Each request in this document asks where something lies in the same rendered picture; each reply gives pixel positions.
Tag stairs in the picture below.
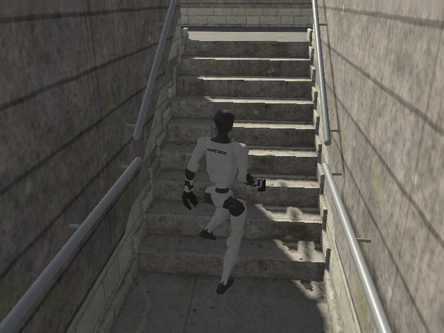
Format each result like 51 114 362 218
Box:
137 40 325 282

